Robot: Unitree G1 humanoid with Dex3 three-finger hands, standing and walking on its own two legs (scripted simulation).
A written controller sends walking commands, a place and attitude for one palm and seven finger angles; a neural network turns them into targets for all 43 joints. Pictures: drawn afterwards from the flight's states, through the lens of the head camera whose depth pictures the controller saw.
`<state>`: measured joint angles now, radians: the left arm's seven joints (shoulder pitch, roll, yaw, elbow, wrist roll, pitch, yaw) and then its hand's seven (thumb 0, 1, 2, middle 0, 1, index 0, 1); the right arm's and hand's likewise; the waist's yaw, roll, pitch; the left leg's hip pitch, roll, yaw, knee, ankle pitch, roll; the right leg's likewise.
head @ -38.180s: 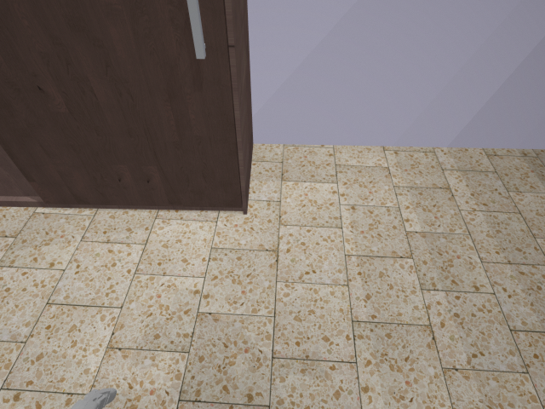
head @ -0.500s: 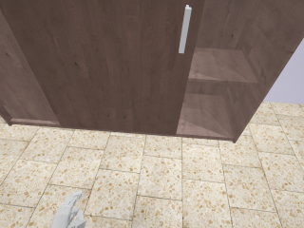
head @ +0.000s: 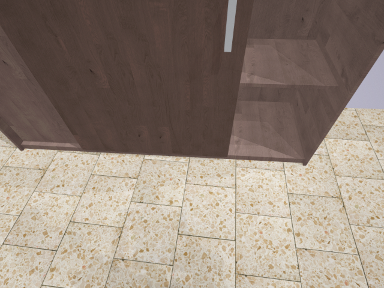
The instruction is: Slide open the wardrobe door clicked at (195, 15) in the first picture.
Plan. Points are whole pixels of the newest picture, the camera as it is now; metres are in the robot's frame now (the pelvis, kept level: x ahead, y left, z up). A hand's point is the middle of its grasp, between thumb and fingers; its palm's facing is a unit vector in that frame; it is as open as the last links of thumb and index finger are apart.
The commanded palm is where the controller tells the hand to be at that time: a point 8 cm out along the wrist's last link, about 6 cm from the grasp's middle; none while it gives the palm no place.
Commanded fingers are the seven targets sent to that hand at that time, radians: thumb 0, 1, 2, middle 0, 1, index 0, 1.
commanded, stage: let the arm hang, fingers relaxed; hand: right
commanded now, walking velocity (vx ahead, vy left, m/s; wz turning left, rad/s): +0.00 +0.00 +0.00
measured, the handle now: (230, 18) +0.89 -0.08 +0.12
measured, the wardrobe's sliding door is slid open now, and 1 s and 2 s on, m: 0.48 0.48 0.48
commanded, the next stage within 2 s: look to check the result in 0.66 s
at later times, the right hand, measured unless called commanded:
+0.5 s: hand out of the picture +0.05 -0.20 -0.18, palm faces -0.05 +0.98 -0.20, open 7.3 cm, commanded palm none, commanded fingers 0.00 -0.90 -0.90 0.20 0.30 0.20 0.30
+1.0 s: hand out of the picture +0.04 -0.21 -0.18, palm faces -0.05 +0.98 -0.19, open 7.4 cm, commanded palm none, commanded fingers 0.00 -0.90 -0.90 0.20 0.30 0.20 0.30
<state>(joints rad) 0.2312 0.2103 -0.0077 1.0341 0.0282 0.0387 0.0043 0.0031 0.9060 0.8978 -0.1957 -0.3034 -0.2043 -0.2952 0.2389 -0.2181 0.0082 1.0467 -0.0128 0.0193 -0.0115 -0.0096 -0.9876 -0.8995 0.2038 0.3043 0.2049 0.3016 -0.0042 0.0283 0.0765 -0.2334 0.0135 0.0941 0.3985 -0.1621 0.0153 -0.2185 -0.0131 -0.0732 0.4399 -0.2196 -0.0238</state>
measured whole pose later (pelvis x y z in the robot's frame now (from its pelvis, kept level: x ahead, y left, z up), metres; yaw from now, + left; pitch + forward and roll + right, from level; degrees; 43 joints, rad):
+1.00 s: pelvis +0.02 -0.04 +0.00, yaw +2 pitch -2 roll +0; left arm 0.24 0.16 0.00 1.14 0.02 0.00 0.03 0.00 0.91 0.90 -0.20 -0.30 -0.20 -0.30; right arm 0.22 -0.17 0.00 1.16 -0.02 0.01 -0.03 0.01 -0.91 -0.90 0.19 0.30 0.20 0.30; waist 0.01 0.00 0.08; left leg -0.18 0.06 0.03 0.39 -0.19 -0.04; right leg -0.12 0.04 -0.13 0.38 -0.24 -0.08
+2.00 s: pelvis +0.03 -0.02 +0.00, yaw +2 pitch -2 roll +0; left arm 0.17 0.24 0.01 1.14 0.02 0.00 0.02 0.00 0.91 0.90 -0.20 -0.30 -0.21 -0.30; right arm 0.15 -0.23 0.00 1.15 -0.02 0.00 -0.01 0.01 -0.91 -0.90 0.20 0.30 0.20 0.30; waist 0.01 0.00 0.07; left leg -0.14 0.04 0.05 0.35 -0.18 -0.02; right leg -0.08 0.02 -0.12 0.33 -0.22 -0.05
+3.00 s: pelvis +0.04 +0.01 +0.01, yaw +1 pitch -1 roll +0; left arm 0.10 0.34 0.00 1.12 0.02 0.00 0.00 0.00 0.90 0.90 -0.20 -0.30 -0.21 -0.30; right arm 0.08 -0.33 0.01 1.13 -0.01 -0.02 0.00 0.01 -0.91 -0.90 0.20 0.30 0.20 0.30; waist 0.01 -0.01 0.06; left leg -0.10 0.00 0.08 0.27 -0.16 0.02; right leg -0.05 -0.01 -0.09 0.26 -0.19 -0.01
